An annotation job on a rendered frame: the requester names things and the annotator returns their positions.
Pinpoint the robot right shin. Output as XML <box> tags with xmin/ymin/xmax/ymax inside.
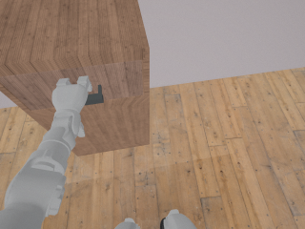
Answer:
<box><xmin>167</xmin><ymin>209</ymin><xmax>179</xmax><ymax>217</ymax></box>

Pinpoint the robot shin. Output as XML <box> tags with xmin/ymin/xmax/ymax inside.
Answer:
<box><xmin>124</xmin><ymin>218</ymin><xmax>135</xmax><ymax>223</ymax></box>
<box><xmin>167</xmin><ymin>209</ymin><xmax>179</xmax><ymax>217</ymax></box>

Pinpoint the handle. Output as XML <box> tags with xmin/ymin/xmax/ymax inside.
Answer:
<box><xmin>85</xmin><ymin>84</ymin><xmax>104</xmax><ymax>106</ymax></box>

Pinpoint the cabinet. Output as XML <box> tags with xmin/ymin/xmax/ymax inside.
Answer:
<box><xmin>0</xmin><ymin>0</ymin><xmax>150</xmax><ymax>156</ymax></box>

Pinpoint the robot left hand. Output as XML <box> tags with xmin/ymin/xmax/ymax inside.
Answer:
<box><xmin>51</xmin><ymin>75</ymin><xmax>92</xmax><ymax>137</ymax></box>

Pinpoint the drawer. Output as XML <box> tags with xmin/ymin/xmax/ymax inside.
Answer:
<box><xmin>0</xmin><ymin>60</ymin><xmax>143</xmax><ymax>111</ymax></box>

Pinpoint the left robot upper arm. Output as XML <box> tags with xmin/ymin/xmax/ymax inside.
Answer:
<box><xmin>0</xmin><ymin>167</ymin><xmax>67</xmax><ymax>229</ymax></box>

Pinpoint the robot left shin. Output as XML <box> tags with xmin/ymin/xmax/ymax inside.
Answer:
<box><xmin>124</xmin><ymin>218</ymin><xmax>135</xmax><ymax>223</ymax></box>

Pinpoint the robot left forearm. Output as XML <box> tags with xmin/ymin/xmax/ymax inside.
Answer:
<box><xmin>4</xmin><ymin>109</ymin><xmax>81</xmax><ymax>208</ymax></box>

